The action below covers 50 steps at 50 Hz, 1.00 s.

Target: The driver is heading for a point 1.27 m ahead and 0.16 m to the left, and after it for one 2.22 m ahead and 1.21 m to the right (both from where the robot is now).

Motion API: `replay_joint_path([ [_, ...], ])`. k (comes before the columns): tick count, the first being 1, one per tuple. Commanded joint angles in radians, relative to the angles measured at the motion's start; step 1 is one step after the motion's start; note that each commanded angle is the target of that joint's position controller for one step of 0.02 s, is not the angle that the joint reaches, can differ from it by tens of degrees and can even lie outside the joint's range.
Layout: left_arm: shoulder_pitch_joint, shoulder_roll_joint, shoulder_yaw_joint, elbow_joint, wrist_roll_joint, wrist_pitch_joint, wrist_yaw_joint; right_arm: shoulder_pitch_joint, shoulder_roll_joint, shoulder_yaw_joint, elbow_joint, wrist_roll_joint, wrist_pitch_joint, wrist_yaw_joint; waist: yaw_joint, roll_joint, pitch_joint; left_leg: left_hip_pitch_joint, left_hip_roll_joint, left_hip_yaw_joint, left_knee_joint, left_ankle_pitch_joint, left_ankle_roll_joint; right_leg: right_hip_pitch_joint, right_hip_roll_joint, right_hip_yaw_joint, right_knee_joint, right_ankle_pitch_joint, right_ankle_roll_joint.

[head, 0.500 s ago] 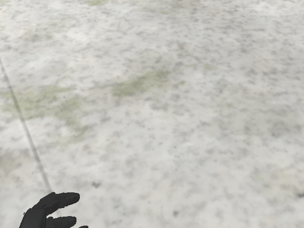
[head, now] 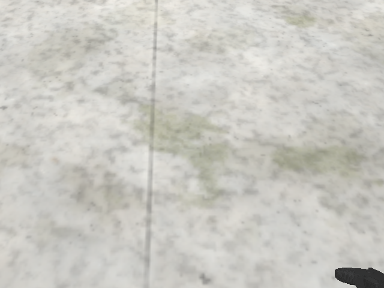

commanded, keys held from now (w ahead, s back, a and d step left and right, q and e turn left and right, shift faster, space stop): w+q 0.34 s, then w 0.66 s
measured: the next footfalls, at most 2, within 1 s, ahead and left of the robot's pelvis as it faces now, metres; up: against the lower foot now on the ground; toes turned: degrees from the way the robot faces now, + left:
right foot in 0.50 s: +0.46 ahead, -0.07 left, +0.00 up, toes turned +18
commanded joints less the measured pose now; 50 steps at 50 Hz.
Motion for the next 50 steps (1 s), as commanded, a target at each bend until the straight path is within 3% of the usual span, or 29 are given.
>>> replay_joint_path([
  [1,-0.013,0.094,0.006,-0.106,0.036,-0.01,0.009,0.376,-0.304,-0.12,0.027,0.008,0.01,-0.038,-0.197,0.126,-0.241,0.733,0.118,-0.312,-0.066,-0.013,0.165,-0.5,-0.072,0.027,0.713,0.432,-0.057],
  [2,0.01,0.033,-0.024,-0.154,0.035,-0.047,-0.001,0.334,-0.347,-0.112,-0.014,0.004,-0.008,-0.03,-0.128,0.239,-0.396,0.916,0.305,-0.876,-0.255,-0.208,0.34,-0.784,0.11,0.253,0.968,-0.16,-0.026],
  [3,-0.113,0.13,-0.003,-0.172,-0.004,-0.072,-0.013,0.34,-0.252,-0.084,-0.015,-0.002,-0.022,-0.02,-0.195,0.09,-0.352,0.896,0.294,-0.822,-0.321,-0.236,0.282,-0.894,0.059,0.372,1.006,-0.099,-0.047],
  [4,-0.155,0.131,-0.005,-0.187,-0.019,-0.085,-0.017,0.313,-0.211,-0.072,-0.006,-0.004,-0.033,-0.02,-0.176,0.076,-0.227,0.777,0.26,-0.675,-0.317,-0.184,0.245,-0.925,0.022,0.355,0.952,-0.014,-0.07],
  [5,-0.153,0.119,-0.007,-0.174,0.003,-0.089,-0.008,0.246,-0.183,-0.063,-0.013,-0.002,-0.036,-0.022,-0.127,-0.007,-0.153,0.625,0.214,-0.565,-0.314,-0.096,0.209,-0.87,-0.021,0.355,0.865,0.06,-0.074],
  [6,-0.142,0.131,0.001,-0.165,0.026,-0.083,-0.001,0.187,-0.148,-0.051,-0.027,-0.009,-0.037,-0.026,-0.087,0.003,-0.114,0.502,0.179,-0.484,-0.325,0.008,0.19,-0.795,-0.047,0.358,0.785,0.105,-0.069],
  [7,-0.123,0.133,0.005,-0.162,0.03,-0.069,-0.003,0.156,-0.138,-0.046,-0.044,-0.019,-0.037,-0.03,-0.059,0.026,-0.103,0.422,0.158,-0.452,-0.348,0.064,0.188,-0.732,-0.058,0.363,0.756,0.136,-0.064],
  [10,-0.132,0.096,-0.002,-0.168,0.042,-0.043,-0.002,0.164,-0.157,-0.053,-0.037,-0.015,-0.045,-0.046,-0.045,0.013,-0.085,0.32,0.127,-0.374,-0.382,0.19,0.202,-0.693,-0.041,0.338,0.642,0.207,-0.024],
  [15,-0.317,0.047,-0.026,-0.215,0.036,-0.046,-0.012,0.236,-0.173,-0.059,-0.006,-0.002,-0.036,-0.071,-0.113,0.044,-0.037,0.283,0.062,-0.305,-0.371,0.09,0.138,-0.657,0.023,0.331,0.277,0.496,0.003],
  [17,-0.376,0.05,-0.028,-0.23,0.025,-0.054,-0.023,0.269,-0.181,-0.062,0.009,0.003,-0.031,-0.074,-0.137,0.054,-0.026,0.284,0.068,-0.329,-0.358,0.04,0.126,-0.612,0.051,0.328,0.188,0.54,0.001],
  [20,-0.391,0.076,-0.022,-0.236,0.02,-0.067,-0.042,0.309,-0.161,-0.055,0.033,0.003,-0.027,-0.076,-0.147,0.067,-0.028,0.368,0.111,-0.382,-0.297,0.009,0.116,-0.589,0.052,0.343,0.113,0.529,-0.025],
  [22,-0.367,0.093,-0.014,-0.235,0.02,-0.074,-0.047,0.312,-0.159,-0.055,0.042,-0.002,-0.024,-0.076,-0.131,0.093,-0.024,0.418,0.138,-0.421,-0.252,0.046,0.101,-0.558,0.054,0.336,0.092,0.445,-0.055],
  [24,-0.254,0.116,0.003,-0.207,0.026,-0.081,-0.041,0.298,-0.14,-0.049,0.04,-0.004,-0.019,-0.073,-0.068,0.104,-0.062,0.429,0.1,-0.409,-0.144,0.191,0.07,-0.399,0.075,0.296,0.032,0.401,-0.103],
  [25,-0.136,0.153,0.016,-0.192,0.04,-0.085,-0.035,0.293,-0.099,-0.032,0.028,-0.012,-0.021,-0.07,-0.011,0.064,-0.171,0.373,0.047,-0.356,0.048,0.201,0.037,-0.196,-0.013,0.372,0.059,0.418,-0.158],
  [26,0.002,0.243,0.039,-0.17,0.055,-0.083,-0.032,0.395,-0.049,-0.014,0.013,-0.004,-0.03,-0.073,-0.01,-0.149,-0.33,0.084,-0.079,-0.239,0.39,-0.029,-0.039,0.168,-0.216,0.704,0.056,0.349,-0.3],
  [27,0.076,0.222,0.041,-0.123,0.028,-0.071,-0.045,0.438,-0.064,-0.009,0.017,0.011,-0.039,-0.075,-0.005,-0.348,-0.357,-0.156,-0.126,-0.213,0.611,-0.45,-0.074,0.271,-0.323,1.05,-0.091,0.072,-0.383],
  [28,0.039,0.146,0.017,-0.131,0.009,-0.067,-0.046,0.35,-0.147,-0.028,0.016,0.02,-0.042,-0.073,0.016,-0.212,-0.211,-0.258,-0.074,-0.253,0.692,-0.406,-0.07,0.176,-0.3,1.003,-0.127,-0.079,-0.344],
  [29,-0.015,0.114,0.005,-0.142,0.017,-0.057,-0.042,0.254,-0.156,-0.029,-0.003,0.013,-0.041,-0.072,0.013,-0.129,-0.116,-0.266,-0.032,-0.213,0.693,-0.327,-0.067,0.058,-0.26,0.861,-0.133,-0.042,-0.306],
  [30,-0.061,0.092,-0.006,-0.143,0.026,-0.051,-0.041,0.199,-0.143,-0.027,-0.018,-0.003,-0.043,-0.069,-0.009,-0.089,-0.044,-0.249,0.001,-0.182,0.634,-0.265,-0.066,-0.063,-0.215,0.759,-0.161,0.057,-0.297],
  [31,-0.091,0.073,-0.015,-0.144,0.033,-0.051,-0.038,0.189,-0.132,-0.03,-0.021,-0.013,-0.044,-0.066,-0.036,-0.1,-0.022,-0.208,0.037,-0.175,0.566,-0.215,-0.067,-0.135,-0.182,0.694,-0.182,0.144,-0.287],
  [32,-0.103,0.066,-0.019,-0.143,0.037,-0.052,-0.037,0.204,-0.114,-0.028,-0.015,-0.012,-0.042,-0.062,-0.054,-0.121,-0.02,-0.158,0.053,-0.163,0.527,-0.188,-0.071,-0.181,-0.154,0.644,-0.203,0.209,-0.279],
  [34,-0.094,0.077,-0.017,-0.13,0.028,-0.057,-0.035,0.217,-0.082,-0.021,-0.008,-0.011,-0.039,-0.059,-0.065,-0.135,-0.033,-0.13,0.062,-0.134,0.466,-0.158,-0.084,-0.21,-0.136,0.571,-0.231,0.319,-0.292],
  [39,-0.047,0.129,-0.006,-0.091,0.014,-0.048,-0.023,0.072,-0.041,0.0,-0.043,-0.017,-0.05,-0.054,-0.025,-0.101,-0.013,-0.126,0.065,-0.095,0.165,0.071,-0.109,-0.199,-0.112,0.429,-0.265,0.479,-0.282],
  [42,0.008,0.143,-0.006,-0.062,0.005,-0.038,-0.021,-0.021,-0.035,0.004,-0.061,-0.008,-0.058,-0.042,0.012,-0.099,0.004,-0.069,0.036,-0.067,0.022,0.177,-0.111,-0.187,-0.106,0.384,-0.255,0.49,-0.265],
  [45,0.055,0.15,-0.005,-0.033,0.001,-0.023,-0.02,-0.091,-0.044,0.002,-0.088,0.0,-0.064,-0.027,0.028,-0.102,0.025,-0.071,0.02,-0.064,-0.05,0.158,-0.093,-0.113,-0.145,0.398,-0.226,0.504,-0.256],
  [48,0.055,0.172,0.002,-0.018,-0.001,-0.005,-0.013,-0.077,-0.073,-0.009,-0.094,-0.001,-0.071,-0.016,-0.01,-0.119,0.012,-0.009,-0.002,-0.054,-0.106,0.06,-0.052,-0.036,-0.177,0.402,-0.152,0.64,-0.231],
  [49,0.036,0.182,0.004,-0.019,-0.003,0.0,-0.01,-0.009,-0.094,-0.021,-0.077,-0.005,-0.072,-0.018,-0.057,-0.122,-0.029,0.102,-0.028,-0.029,-0.136,0.054,-0.031,-0.037,-0.16,0.378,-0.071,0.793,-0.215],
  [50,0.031,0.169,-0.002,-0.021,-0.001,0.003,-0.008,0.125,-0.135,-0.043,-0.036,-0.011,-0.07,-0.026,-0.124,-0.105,-0.117,0.304,-0.045,-0.012,-0.154,0.076,0.0,-0.079,-0.116,0.336,0.085,0.899,-0.191],
])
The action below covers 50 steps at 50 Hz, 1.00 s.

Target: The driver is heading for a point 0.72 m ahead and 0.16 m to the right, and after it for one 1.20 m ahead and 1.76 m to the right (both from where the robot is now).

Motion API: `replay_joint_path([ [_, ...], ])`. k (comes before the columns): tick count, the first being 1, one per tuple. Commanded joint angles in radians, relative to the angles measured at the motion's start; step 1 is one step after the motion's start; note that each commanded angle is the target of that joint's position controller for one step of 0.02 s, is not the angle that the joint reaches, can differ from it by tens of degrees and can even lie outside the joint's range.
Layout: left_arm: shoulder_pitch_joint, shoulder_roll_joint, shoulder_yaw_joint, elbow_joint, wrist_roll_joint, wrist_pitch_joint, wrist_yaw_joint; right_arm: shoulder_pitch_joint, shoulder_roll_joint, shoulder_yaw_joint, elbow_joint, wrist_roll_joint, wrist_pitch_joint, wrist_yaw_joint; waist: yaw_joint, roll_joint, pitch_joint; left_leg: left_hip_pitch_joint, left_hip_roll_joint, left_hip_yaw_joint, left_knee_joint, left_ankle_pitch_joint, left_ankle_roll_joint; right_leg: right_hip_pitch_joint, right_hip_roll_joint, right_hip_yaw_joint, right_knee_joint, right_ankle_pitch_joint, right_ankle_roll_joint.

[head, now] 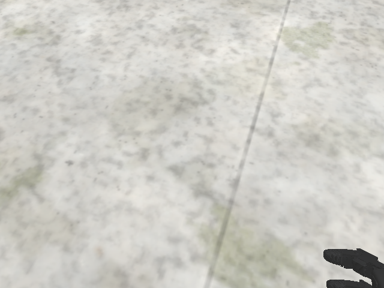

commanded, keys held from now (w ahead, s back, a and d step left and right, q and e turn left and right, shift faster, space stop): w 0.82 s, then w+e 0.18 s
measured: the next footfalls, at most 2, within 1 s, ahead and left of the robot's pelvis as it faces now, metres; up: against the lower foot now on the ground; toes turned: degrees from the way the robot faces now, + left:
left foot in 0.02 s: +0.17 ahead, +0.12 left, +0.00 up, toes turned +1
right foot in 0.54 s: +0.46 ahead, -0.13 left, +0.00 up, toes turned -2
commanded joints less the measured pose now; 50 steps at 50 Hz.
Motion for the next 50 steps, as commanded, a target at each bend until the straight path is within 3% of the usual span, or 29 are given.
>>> replay_joint_path([
  [1,-0.051,0.132,0.017,-0.074,0.019,-0.004,0.012,0.338,-0.222,-0.087,0.019,-0.016,-0.009,-0.018,-0.234,-0.035,-0.245,0.571,0.106,-0.109,0.02,0.036,0.109,-0.235,-0.158,0.037,0.455,0.657,-0.088],
  [2,0.055,0.02,-0.018,-0.101,0.025,-0.025,0.009,0.405,-0.312,-0.104,0.035,-0.026,-0.002,-0.021,-0.188,0.221,-0.365,0.903,0.345,-0.563,-0.047,-0.125,0.261,-0.639,0.016,-0.001,0.828,0.066,-0.016],
  [3,0.026,0.091,-0.004,-0.086,0.01,-0.045,0.001,0.425,-0.228,-0.083,0.04,-0.01,0.003,-0.02,-0.22,0.211,-0.399,0.907,0.368,-0.732,-0.146,-0.257,0.282,-0.767,0.005,0.122,0.962,-0.183,-0.019],
  [4,-0.057,0.147,0.013,-0.113,-0.014,-0.055,-0.007,0.357,-0.19,-0.066,0.039,-0.005,0.003,-0.021,-0.211,0.151,-0.235,0.785,0.333,-0.588,-0.167,-0.267,0.241,-0.844,-0.049,0.114,0.994,-0.121,-0.026],
  [5,-0.119,0.14,0.01,-0.125,-0.011,-0.058,-0.007,0.298,-0.167,-0.058,0.033,-0.008,0.004,-0.021,-0.187,0.081,-0.148,0.647,0.285,-0.465,-0.188,-0.205,0.213,-0.826,-0.094,0.086,0.954,-0.034,-0.028],
  [6,-0.147,0.129,0.012,-0.13,0.004,-0.056,-0.005,0.245,-0.147,-0.051,0.033,-0.016,0.003,-0.016,-0.156,0.044,-0.081,0.521,0.248,-0.391,-0.225,-0.131,0.201,-0.794,-0.12,0.076,0.892,0.026,-0.022],
  [8,-0.112,0.101,0.013,-0.117,0.012,-0.034,-0.005,0.195,-0.122,-0.044,0.033,-0.022,-0.008,-0.012,-0.099,0.069,-0.053,0.381,0.207,-0.305,-0.288,-0.027,0.195,-0.687,-0.15,0.082,0.825,0.092,-0.008],
  [11,-0.14,0.068,0.005,-0.127,0.021,-0.012,0.002,0.202,-0.148,-0.054,0.063,-0.015,-0.025,-0.015,-0.082,0.051,-0.021,0.312,0.194,-0.214,-0.343,0.058,0.213,-0.69,-0.157,0.07,0.725,0.176,0.021],
  [16,-0.318,0.037,-0.009,-0.169,0.021,-0.025,-0.011,0.266,-0.18,-0.06,0.11,-0.007,-0.016,-0.032,-0.138,0.029,0.025,0.322,0.148,-0.094,-0.362,0.069,0.166,-0.669,-0.127,0.042,0.398,0.458,0.024],
  [21,-0.45,0.052,-0.01,-0.219,0.009,-0.036,-0.035,0.357,-0.206,-0.067,0.17,0.005,0.003,-0.038,-0.181,0.031,0.051,0.458,0.206,-0.107,-0.313,0.046,0.148,-0.673,-0.094,0.039,0.249,0.452,-0.006],
  [24,-0.425,0.078,-0.001,-0.224,0.012,-0.042,-0.044,0.357,-0.22,-0.073,0.19,0.008,0.021,-0.045,-0.149,0.053,0.028,0.543,0.235,-0.119,-0.233,0.171,0.12,-0.614,-0.071,0.024,0.204,0.337,-0.045],
  [25,-0.361,0.096,0.009,-0.208,0.014,-0.044,-0.043,0.339,-0.225,-0.073,0.19,0.008,0.026,-0.047,-0.107,0.06,-0.01,0.545,0.216,-0.098,-0.153,0.316,0.103,-0.511,-0.043,-0.005,0.179,0.319,-0.064],
  [26,-0.224,0.137,0.032,-0.165,0.017,-0.044,-0.035,0.337,-0.207,-0.065,0.19,0.004,0.032,-0.05,-0.043,0.044,-0.1,0.508,0.165,-0.057,0.01,0.426,0.077,-0.312,-0.02,-0.027,0.169,0.332,-0.093],
  [27,-0.047,0.207,0.055,-0.131,0.026,-0.041,-0.025,0.343,-0.16,-0.043,0.166,-0.016,0.031,-0.054,0.021,-0.041,-0.25,0.334,0.108,-0.009,0.295,0.239,0.039,-0.016,-0.166,0.127,0.214,0.392,-0.154],
  [28,0.016,0.293,0.074,-0.11,0.028,-0.033,-0.025,0.466,-0.045,-0.008,0.147,-0.015,0.009,-0.044,-0.033,-0.308,-0.369,-0.087,-0.075,0.01,0.657,-0.357,-0.036,0.332,-0.388,0.599,0.121,0.186,-0.321],
  [29,0.026,0.193,0.049,-0.114,0.01,-0.03,-0.026,0.416,-0.13,-0.025,0.163,0.0,-0.012,-0.039,0.01,-0.249,-0.38,-0.215,-0.056,-0.125,0.789,-0.538,-0.033,0.343,-0.395,0.733,0.022,0.039,-0.323],
  [30,-0.043,0.156,0.035,-0.123,0.013,-0.031,-0.023,0.325,-0.186,-0.042,0.135,0.024,-0.024,-0.033,0.005,-0.188,-0.228,-0.286,-0.004,-0.118,0.814,-0.468,-0.02,0.228,-0.364,0.593,0.002,0.043,-0.277],
  [31,-0.105,0.137,0.029,-0.135,0.02,-0.031,-0.02,0.264,-0.178,-0.038,0.121,0.022,-0.029,-0.036,-0.02,-0.112,-0.149,-0.268,0.046,-0.087,0.773,-0.379,-0.016,0.096,-0.324,0.48,-0.012,0.123,-0.252],
  [32,-0.154,0.112,0.022,-0.138,0.027,-0.032,-0.022,0.232,-0.169,-0.041,0.115,0.006,-0.026,-0.04,-0.046,-0.081,-0.083,-0.235,0.075,-0.076,0.709,-0.321,-0.022,-0.026,-0.292,0.403,-0.041,0.223,-0.244],
  [33,-0.181,0.088,0.014,-0.142,0.037,-0.036,-0.023,0.246,-0.16,-0.044,0.12,-0.001,-0.017,-0.04,-0.081,-0.099,-0.068,-0.171,0.1,-0.084,0.669,-0.28,-0.024,-0.104,-0.265,0.349,-0.069,0.29,-0.235],
  [35,-0.19,0.09,0.016,-0.135,0.032,-0.046,-0.026,0.28,-0.12,-0.038,0.132,-0.003,0.004,-0.041,-0.111,-0.107,-0.061,-0.109,0.109,-0.076,0.614,-0.252,-0.038,-0.18,-0.249,0.288,-0.12,0.351,-0.247],
  [37,-0.18,0.113,0.024,-0.118,0.026,-0.053,-0.021,0.242,-0.104,-0.034,0.12,-0.01,0.017,-0.045,-0.115,-0.092,-0.028,-0.134,0.116,-0.067,0.536,-0.193,-0.058,-0.214,-0.245,0.232,-0.16,0.392,-0.258],
  [43,-0.096,0.145,0.032,-0.067,0.011,-0.039,-0.001,0.032,-0.075,-0.021,0.07,-0.011,0.002,-0.032,-0.052,-0.07,0.03,-0.11,0.079,-0.035,0.176,0.108,-0.073,-0.206,-0.19,0.112,-0.182,0.403,-0.209],
  [47,-0.029,0.16,0.039,-0.033,0.0,-0.018,0.006,-0.074,-0.088,-0.021,0.035,-0.001,-0.015,-0.013,-0.025,-0.077,0.049,-0.082,0.042,-0.043,0.05,0.105,-0.071,-0.133,-0.223,0.159,-0.122,0.371,-0.202],
  [50,-0.036,0.174,0.048,-0.026,-0.001,-0.004,0.015,-0.037,-0.128,-0.035,0.041,0.0,-0.029,-0.006,-0.068,-0.107,0.028,0.013,0.025,-0.051,-0.008,0.016,-0.046,-0.087,-0.252,0.214,-0.042,0.4,-0.175],
])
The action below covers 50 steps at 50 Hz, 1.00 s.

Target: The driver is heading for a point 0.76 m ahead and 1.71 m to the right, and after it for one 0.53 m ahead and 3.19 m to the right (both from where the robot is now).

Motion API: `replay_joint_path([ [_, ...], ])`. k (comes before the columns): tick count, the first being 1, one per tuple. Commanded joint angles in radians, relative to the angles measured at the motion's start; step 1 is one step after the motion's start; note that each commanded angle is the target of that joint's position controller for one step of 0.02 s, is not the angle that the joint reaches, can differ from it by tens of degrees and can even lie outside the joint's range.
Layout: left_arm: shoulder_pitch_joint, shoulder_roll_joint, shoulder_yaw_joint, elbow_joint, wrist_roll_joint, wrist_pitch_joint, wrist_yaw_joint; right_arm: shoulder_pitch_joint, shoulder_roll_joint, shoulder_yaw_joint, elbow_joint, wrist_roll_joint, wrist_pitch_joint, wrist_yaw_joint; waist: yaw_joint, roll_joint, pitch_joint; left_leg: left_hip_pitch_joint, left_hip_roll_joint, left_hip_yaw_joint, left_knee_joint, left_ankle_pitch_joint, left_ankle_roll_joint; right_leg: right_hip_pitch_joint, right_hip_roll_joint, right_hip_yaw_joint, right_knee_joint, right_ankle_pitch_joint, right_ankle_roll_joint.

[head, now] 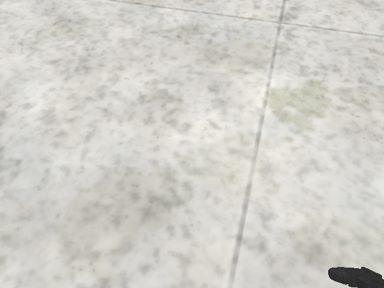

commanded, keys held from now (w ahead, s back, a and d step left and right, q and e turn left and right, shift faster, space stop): w+e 1.00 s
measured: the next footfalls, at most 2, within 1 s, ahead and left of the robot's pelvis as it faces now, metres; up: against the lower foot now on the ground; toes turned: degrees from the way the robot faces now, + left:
left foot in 0.06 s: +0.20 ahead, +0.14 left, +0.00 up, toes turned -2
right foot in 0.56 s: +0.41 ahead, -0.18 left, +0.00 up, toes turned -23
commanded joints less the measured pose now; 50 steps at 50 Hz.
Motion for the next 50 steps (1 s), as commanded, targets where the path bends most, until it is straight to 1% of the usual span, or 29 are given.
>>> replay_joint_path([
  [1,-0.026,0.187,0.047,-0.043,-0.003,0.004,0.012,0.034,-0.137,-0.046,-0.048,0.002,-0.028,0.0,-0.105,-0.127,-0.005,0.167,-0.028,0.019,-0.062,-0.066,0.032,-0.052,-0.266,0.19,0.058,0.386,-0.137],
  [2,-0.025,0.157,0.036,-0.046,0.003,0.005,0.012,0.162,-0.181,-0.068,-0.011,-0.004,-0.031,-0.008,-0.162,-0.11,-0.092,0.367,-0.023,0.023,-0.065,-0.07,0.062,-0.1,-0.208,0.155,0.208,0.448,-0.108],
  [3,-0.031,0.091,0.012,-0.076,0.024,0.004,0.011,0.333,-0.249,-0.088,0.011,-0.022,-0.031,-0.019,-0.229,-0.009,-0.252,0.652,0.149,-0.141,-0.024,-0.068,0.123,-0.269,-0.133,0.102,0.505,0.257,-0.067],
  [4,0.094,-0.006,-0.015,-0.102,0.008,-0.014,0.01,0.384,-0.318,-0.105,0.034,-0.024,-0.015,-0.018,-0.173,0.279,-0.372,0.949,0.365,-0.556,-0.121,-0.272,0.263,-0.637,0.007,0.027,0.831,-0.24,-0.007],
  [5,0.061,0.098,0.008,-0.085,-0.014,-0.023,0.01,0.376,-0.217,-0.08,0.025,-0.017,-0.013,-0.017,-0.203,0.2,-0.334,0.899,0.348,-0.631,-0.194,-0.438,0.256,-0.738,-0.044,0.13,0.968,-0.278,-0.005],
  [6,-0.023,0.154,0.027,-0.107,-0.027,-0.024,0.009,0.316,-0.164,-0.064,0.019,-0.012,-0.014,-0.02,-0.203,0.134,-0.199,0.784,0.318,-0.478,-0.214,-0.438,0.214,-0.785,-0.084,0.125,0.995,-0.19,-0.012],
  [7,-0.062,0.144,0.029,-0.113,-0.021,-0.02,0.013,0.253,-0.139,-0.055,0.017,-0.015,-0.015,-0.02,-0.176,0.081,-0.133,0.667,0.279,-0.369,-0.238,-0.351,0.192,-0.756,-0.124,0.105,0.977,-0.109,-0.007],
  [8,-0.083,0.133,0.033,-0.118,-0.01,-0.013,0.014,0.206,-0.107,-0.048,0.021,-0.017,-0.016,-0.018,-0.153,0.073,-0.075,0.57,0.245,-0.281,-0.27,-0.272,0.183,-0.73,-0.149,0.103,0.933,-0.053,-0.003],
  [9,-0.071,0.115,0.036,-0.119,-0.009,-0.001,0.011,0.177,-0.094,-0.044,0.025,-0.024,-0.02,-0.019,-0.124,0.093,-0.05,0.498,0.222,-0.207,-0.302,-0.216,0.174,-0.678,-0.173,0.108,0.906,-0.013,0.001],
  [11,-0.074,0.074,0.032,-0.13,-0.012,0.021,0.007,0.155,-0.097,-0.05,0.038,-0.024,-0.03,-0.02,-0.103,0.081,-0.022,0.431,0.215,-0.116,-0.351,-0.132,0.186,-0.646,-0.188,0.095,0.874,0.02,0.01],
  [13,-0.105,0.059,0.031,-0.154,-0.006,0.036,0.006,0.157,-0.122,-0.06,0.054,-0.025,-0.036,-0.025,-0.096,0.047,0.002,0.417,0.221,-0.046,-0.378,-0.065,0.198,-0.676,-0.193,0.098,0.819,0.077,0.021],
  [17,-0.191,0.046,0.024,-0.188,-0.002,0.033,-0.013,0.17,-0.157,-0.072,0.076,-0.024,-0.028,-0.037,-0.116,0.023,0.025,0.444,0.196,0.101,-0.394,0.006,0.184,-0.676,-0.185,0.067,0.606,0.27,0.024],
  [21,-0.325,0.036,0.014,-0.24,0.001,0.03,-0.038,0.223,-0.19,-0.083,0.1,-0.01,-0.01,-0.043,-0.165,0.003,0.064,0.512,0.211,0.185,-0.386,0.021,0.167,-0.658,-0.165,-0.002,0.441,0.323,0.002],
  [24,-0.372,0.055,0.019,-0.277,0.001,0.034,-0.051,0.248,-0.215,-0.093,0.117,0.008,0.011,-0.042,-0.163,0.01,0.077,0.611,0.24,0.217,-0.326,0.115,0.143,-0.659,-0.143,-0.036,0.382,0.235,-0.033],
  [26,-0.329,0.087,0.036,-0.283,0.005,0.04,-0.054,0.233,-0.244,-0.102,0.114,0.019,0.024,-0.045,-0.119,0.039,0.029,0.646,0.24,0.25,-0.195,0.425,0.122,-0.554,-0.084,-0.091,0.373,0.133,-0.072],
  [27,-0.236,0.116,0.055,-0.264,0.003,0.043,-0.052,0.22,-0.253,-0.105,0.111,0.024,0.033,-0.046,-0.061,0.043,-0.028,0.635,0.225,0.271,-0.052,0.568,0.107,-0.427,-0.039,-0.122,0.356,0.108,-0.099],
  [28,-0.07,0.167,0.088,-0.218,-0.001,0.046,-0.043,0.21,-0.238,-0.098,0.106,0.025,0.039,-0.048,0.027,0.019,-0.113,0.549,0.183,0.301,0.166,0.574,0.075,-0.19,0.013,-0.131,0.299,0.161,-0.135],
  [29,0.083,0.265,0.123,-0.182,-0.007,0.057,-0.02,0.234,-0.18,-0.075,0.087,-0.009,0.033,-0.049,0.072,-0.126,-0.201,0.285,0.131,0.308,0.498,0.206,0.022,0.108,-0.118,0.102,0.272,0.167,-0.199],
  [30,0.019,0.35,0.124,-0.203,-0.01,0.043,-0.021,0.304,-0.051,-0.034,0.029,-0.037,0.004,-0.038,-0.061,-0.339,-0.288,-0.12,-0.081,0.155,0.796,-0.618,-0.03,0.352,-0.333,0.685,0.121,-0.068,-0.378],
  [31,0.031,0.255,0.095,-0.23,-0.004,0.022,-0.032,0.188,-0.142,-0.047,0.022,0.005,-0.032,-0.026,0.018,-0.189,-0.333,-0.22,-0.062,-0.033,0.875,-0.612,-0.008,0.361,-0.372,0.792,0.003,-0.142,-0.369],
  [32,-0.002,0.207,0.08,-0.222,0.004,0.005,-0.036,0.117,-0.175,-0.057,-0.004,0.037,-0.05,-0.02,0.014,-0.148,-0.199,-0.289,-0.023,-0.023,0.848,-0.51,0.019,0.269,-0.352,0.66,-0.007,-0.059,-0.327],
  [33,-0.057,0.183,0.071,-0.227,0.003,-0.002,-0.035,0.116,-0.163,-0.053,0.005,0.021,-0.06,-0.027,-0.029,-0.074,-0.132,-0.244,0.021,-0.027,0.767,-0.424,0.03,0.135,-0.307,0.544,0.002,0.047,-0.294],
  [34,-0.124,0.153,0.062,-0.239,0.008,-0.003,-0.031,0.126,-0.167,-0.06,0.018,-0.005,-0.06,-0.034,-0.071,-0.06,-0.089,-0.172,0.05,-0.031,0.68,-0.368,0.024,0.01,-0.268,0.451,-0.003,0.153,-0.27],
  [35,-0.16,0.131,0.053,-0.257,0.02,-0.004,-0.026,0.147,-0.172,-0.065,0.024,-0.01,-0.048,-0.033,-0.102,-0.082,-0.08,-0.104,0.068,-0.041,0.639,-0.33,0.02,-0.066,-0.244,0.404,-0.023,0.222,-0.262],
  [37,-0.163,0.137,0.053,-0.261,0.018,-0.009,-0.016,0.155,-0.154,-0.065,0.023,-0.019,-0.026,-0.031,-0.118,-0.08,-0.07,-0.061,0.061,-0.027,0.563,-0.293,-0.009,-0.14,-0.224,0.356,-0.052,0.322,-0.271],
  [39,-0.131,0.161,0.059,-0.25,0.011,-0.012,-0.002,0.105,-0.13,-0.058,0.005,-0.028,-0.013,-0.034,-0.109,-0.069,-0.043,-0.076,0.042,-0.014,0.452,-0.208,-0.04,-0.18,-0.2,0.303,-0.066,0.37,-0.268],
  [44,-0.06,0.172,0.064,-0.222,0.004,-0.001,0.018,-0.069,-0.09,-0.038,-0.049,-0.017,-0.02,-0.02,-0.044,-0.11,0.003,-0.007,-0.026,-0.005,0.103,0.074,-0.059,-0.234,-0.137,0.248,-0.056,0.255,-0.2],
  [47,-0.014,0.17,0.066,-0.198,-0.003,0.004,0.019,-0.126,-0.106,-0.04,-0.078,-0.005,-0.03,-0.008,-0.024,-0.119,0.014,0.023,-0.046,-0.023,0.021,0.093,-0.044,-0.195,-0.162,0.304,-0.014,0.215,-0.189],
  [50,-0.006,0.163,0.067,-0.189,-0.002,0.016,0.027,-0.112,-0.139,-0.05,-0.083,-0.004,-0.044,0.002,-0.04,-0.141,0.006,0.051,-0.054,-0.042,-0.033,-0.004,-0.017,-0.109,-0.194,0.383,0.076,0.234,-0.174],
])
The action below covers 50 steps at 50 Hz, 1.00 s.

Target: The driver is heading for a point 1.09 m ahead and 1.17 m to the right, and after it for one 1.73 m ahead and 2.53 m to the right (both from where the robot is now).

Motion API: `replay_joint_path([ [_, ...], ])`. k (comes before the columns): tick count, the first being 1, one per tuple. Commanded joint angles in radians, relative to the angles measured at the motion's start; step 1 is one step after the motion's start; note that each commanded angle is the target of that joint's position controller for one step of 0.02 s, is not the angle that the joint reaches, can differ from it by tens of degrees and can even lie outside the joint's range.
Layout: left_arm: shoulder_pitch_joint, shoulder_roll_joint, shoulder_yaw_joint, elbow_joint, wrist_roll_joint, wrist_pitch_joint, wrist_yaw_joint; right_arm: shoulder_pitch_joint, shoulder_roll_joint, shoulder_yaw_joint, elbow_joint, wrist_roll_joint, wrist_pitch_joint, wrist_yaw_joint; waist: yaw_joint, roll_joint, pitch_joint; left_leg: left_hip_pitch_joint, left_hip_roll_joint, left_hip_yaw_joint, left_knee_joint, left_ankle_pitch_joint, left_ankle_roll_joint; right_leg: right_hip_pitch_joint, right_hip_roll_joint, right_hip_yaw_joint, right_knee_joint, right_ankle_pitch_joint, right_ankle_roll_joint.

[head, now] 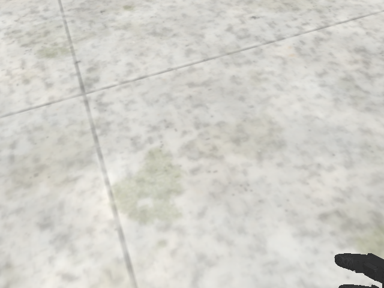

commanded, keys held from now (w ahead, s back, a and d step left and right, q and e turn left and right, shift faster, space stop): w+e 0.84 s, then w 0.16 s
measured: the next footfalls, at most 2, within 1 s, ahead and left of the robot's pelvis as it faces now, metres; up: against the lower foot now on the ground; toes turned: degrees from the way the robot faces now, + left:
left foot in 0.06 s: +0.22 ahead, +0.14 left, +0.00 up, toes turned -7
right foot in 0.60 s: +0.44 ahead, -0.18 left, +0.00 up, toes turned -24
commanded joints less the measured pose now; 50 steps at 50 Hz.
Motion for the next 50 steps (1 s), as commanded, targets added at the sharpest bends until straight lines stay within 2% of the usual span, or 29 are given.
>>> replay_joint_path([
  [1,0.004,0.158,0.044,-0.043,0.0,0.002,0.011,-0.047,-0.128,-0.038,-0.077,0.005,-0.03,0.005,-0.042,-0.169,-0.01,0.111,-0.02,0.009,-0.03,-0.091,0.031,-0.028,-0.261,0.232,-0.003,0.29,-0.113],
  [2,-0.011,0.148,0.041,-0.048,0.001,0.006,0.011,0.021,-0.14,-0.046,-0.059,0.004,-0.035,0.002,-0.079,-0.181,-0.035,0.203,-0.029,0.03,-0.061,-0.104,0.052,-0.033,-0.242,0.235,0.048,0.341,-0.098],
  [3,-0.022,0.114,0.028,-0.058,0.004,0.006,0.007,0.13,-0.171,-0.062,-0.036,-0.007,-0.041,-0.005,-0.134,-0.166,-0.115,0.387,0.003,0.018,-0.072,-0.096,0.088,-0.07,-0.186,0.198,0.184,0.39,-0.067],
  [4,-0.016,0.061,0.006,-0.08,0.023,0.004,0.004,0.29,-0.226,-0.076,-0.022,-0.02,-0.04,-0.013,-0.193,-0.058,-0.269,0.664,0.173,-0.149,-0.042,-0.156,0.148,-0.208,-0.118,0.114,0.465,0.231,-0.027],
  [5,0.143,0.001,-0.011,-0.102,-0.012,-0.005,0.001,0.368,-0.292,-0.093,0.017,-0.022,-0.024,-0.009,-0.117,0.303,-0.386,0.977,0.391,-0.631,-0.138,-0.376,0.317,-0.582,0.014,0.005,0.786,-0.268,0.044],
  [6,0.12,0.114,0.005,-0.076,-0.024,-0.005,0.007,0.34,-0.191,-0.071,0.001,0.004,-0.019,-0.004,-0.143,0.187,-0.312,0.929,0.392,-0.698,-0.201,-0.618,0.289,-0.702,-0.076,0.032,0.907,-0.241,0.052],
  [7,-0.003,0.172,0.022,-0.09,-0.016,-0.001,0.006,0.291,-0.131,-0.054,-0.012,0.004,-0.013,-0.009,-0.171,0.093,-0.177,0.795,0.344,-0.527,-0.219,-0.593,0.241,-0.725,-0.11,0.005,0.923,-0.147,0.055],
  [8,-0.058,0.166,0.023,-0.102,-0.006,0.004,0.009,0.235,-0.116,-0.045,-0.018,-0.008,-0.005,-0.011,-0.152,0.025,-0.101,0.664,0.303,-0.396,-0.234,-0.458,0.216,-0.689,-0.147,-0.028,0.9,-0.078,0.06],
  [9,-0.09,0.152,0.026,-0.114,0.006,0.004,0.005,0.208,-0.096,-0.039,-0.01,-0.013,-0.001,-0.013,-0.135,0.025,-0.045,0.568,0.271,-0.308,-0.255,-0.352,0.215,-0.667,-0.174,-0.028,0.854,-0.032,0.061],
  [11,-0.072,0.109,0.023,-0.117,-0.007,0.012,-0.007,0.195,-0.081,-0.034,0.004,-0.017,-0.007,-0.018,-0.104,0.071,-0.027,0.48,0.224,-0.174,-0.302,-0.251,0.204,-0.595,-0.211,-0.045,0.799,0.008,0.058],
  [13,-0.093,0.075,0.015,-0.133,-0.008,0.021,-0.01,0.205,-0.099,-0.041,0.021,-0.008,-0.015,-0.019,-0.101,0.059,-0.012,0.461,0.231,-0.098,-0.337,-0.178,0.224,-0.618,-0.226,-0.064,0.751,0.033,0.065],
  [16,-0.144,0.062,0.008,-0.16,-0.001,0.021,-0.016,0.218,-0.137,-0.053,0.037,-0.008,-0.015,-0.021,-0.107,0.027,-0.005,0.489,0.244,-0.005,-0.361,-0.065,0.242,-0.666,-0.237,-0.071,0.637,0.144,0.08],
  [20,-0.25,0.044,-0.004,-0.183,-0.001,0.007,-0.042,0.231,-0.161,-0.056,0.051,-0.004,-0.001,-0.026,-0.144,0.011,0.019,0.508,0.207,0.152,-0.36,0.024,0.206,-0.614,-0.219,-0.135,0.414,0.342,0.071],
  [24,-0.355,0.041,-0.009,-0.228,-0.004,0.006,-0.066,0.293,-0.196,-0.064,0.077,0.013,0.021,-0.028,-0.173,0.007,0.054,0.6,0.24,0.216,-0.334,0.081,0.185,-0.598,-0.194,-0.194,0.281,0.326,0.042],
  [27,-0.317,0.087,0.014,-0.241,0.004,0.013,-0.073,0.291,-0.239,-0.077,0.078,0.029,0.041,-0.036,-0.117,0.046,0.007,0.672,0.253,0.268,-0.178,0.485,0.157,-0.479,-0.119,-0.261,0.246,0.178,-0.014],
  [28,-0.23,0.12,0.032,-0.223,0.005,0.017,-0.071,0.285,-0.251,-0.081,0.075,0.033,0.05,-0.04,-0.061,0.055,-0.047,0.668,0.245,0.288,-0.041,0.626,0.145,-0.361,-0.078,-0.285,0.233,0.143,-0.042],
  [29,-0.065,0.168,0.062,-0.178,0.002,0.022,-0.062,0.272,-0.238,-0.075,0.069,0.035,0.054,-0.044,0.033,0.032,-0.131,0.579,0.215,0.316,0.167,0.62,0.116,-0.123,-0.039,-0.287,0.169,0.207,-0.081],
  [30,0.094,0.247,0.093,-0.14,-0.003,0.034,-0.04,0.294,-0.183,-0.052,0.052,0.004,0.049,-0.046,0.089,-0.088,-0.224,0.32,0.172,0.315,0.481,0.263,0.072,0.191,-0.156,-0.082,0.158,0.205,-0.14],
  [31,0.033,0.348,0.097,-0.157,-0.01,0.021,-0.039,0.381,-0.048,-0.005,-0.012,-0.027,0.021,-0.028,-0.053,-0.335,-0.326,-0.112,-0.037,0.195,0.811,-0.642,0.023,0.479,-0.401,0.504,0.048,0.011,-0.332],
  [32,0.066,0.247,0.069,-0.18,-0.004,0.004,-0.045,0.259,-0.143,-0.021,-0.019,0.009,-0.014,-0.014,0.039,-0.202,-0.396,-0.217,-0.024,0.004,0.892,-0.635,0.039,0.491,-0.432,0.63,-0.075,-0.102,-0.33],
  [33,0.029,0.203,0.053,-0.166,0.005,-0.011,-0.049,0.173,-0.179,-0.03,-0.049,0.041,-0.032,-0.008,0.04,-0.16,-0.241,-0.277,0.016,0.01,0.858,-0.531,0.059,0.378,-0.405,0.488,-0.095,-0.015,-0.281],
  [34,-0.029,0.182,0.045,-0.166,0.004,-0.018,-0.048,0.169,-0.162,-0.024,-0.046,0.028,-0.04,-0.014,-0.009,-0.077,-0.164,-0.227,0.056,0.009,0.768,-0.447,0.063,0.231,-0.361,0.377,-0.094,0.092,-0.25],
  [35,-0.093,0.154,0.035,-0.176,0.007,-0.018,-0.045,0.176,-0.163,-0.028,-0.034,0.002,-0.039,-0.02,-0.051,-0.059,-0.111,-0.16,0.082,0.01,0.684,-0.404,0.051,0.102,-0.323,0.286,-0.103,0.206,-0.228],
  [36,-0.13,0.139,0.027,-0.19,0.021,-0.019,-0.04,0.199,-0.169,-0.033,-0.03,-0.005,-0.028,-0.019,-0.085,-0.086,-0.096,-0.093,0.099,0.002,0.647,-0.372,0.042,0.016,-0.299,0.241,-0.122,0.286,-0.224],
  [38,-0.147,0.14,0.026,-0.188,0.018,-0.024,-0.032,0.216,-0.15,-0.032,-0.026,-0.014,-0.006,-0.018,-0.109,-0.087,-0.079,-0.046,0.095,0.02,0.576,-0.346,0.01,-0.077,-0.279,0.193,-0.151,0.378,-0.231],
  [40,-0.124,0.159,0.031,-0.172,0.015,-0.025,-0.018,0.173,-0.122,-0.024,-0.04,-0.022,0.007,-0.021,-0.103,-0.08,-0.052,-0.044,0.079,0.037,0.474,-0.271,-0.021,-0.144,-0.253,0.135,-0.163,0.42,-0.229],
  [45,-0.049,0.166,0.032,-0.121,0.008,-0.019,-0.002,0.0,-0.071,0.001,-0.077,-0.011,0.0,-0.005,-0.025,-0.113,-0.018,0.063,0.017,0.06,0.118,0.068,-0.032,-0.202,-0.193,0.05,-0.155,0.291,-0.152],
  [47,-0.008,0.163,0.029,-0.091,0.004,-0.021,-0.004,-0.037,-0.084,-0.001,-0.09,-0.001,-0.007,0.004,-0.006,-0.121,-0.006,0.072,0.013,0.048,0.066,0.096,-0.015,-0.16,-0.222,0.079,-0.135,0.254,-0.145],
  [50,0.021,0.157,0.028,-0.061,0.004,-0.014,-0.003,-0.047,-0.117,-0.013,-0.103,-0.001,-0.015,0.012,-0.009,-0.138,0.007,0.044,0.011,0.037,0.008,-0.003,0.029,-0.037,-0.277,0.141,-0.065,0.283,-0.132],
])
Keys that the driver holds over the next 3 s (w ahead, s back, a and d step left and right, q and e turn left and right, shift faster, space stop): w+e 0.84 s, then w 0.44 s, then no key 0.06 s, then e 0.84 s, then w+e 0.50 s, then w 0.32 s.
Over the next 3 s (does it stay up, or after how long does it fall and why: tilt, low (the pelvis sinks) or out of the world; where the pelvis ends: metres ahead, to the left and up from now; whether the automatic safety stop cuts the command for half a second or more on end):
stays up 0.94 -0.62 0.00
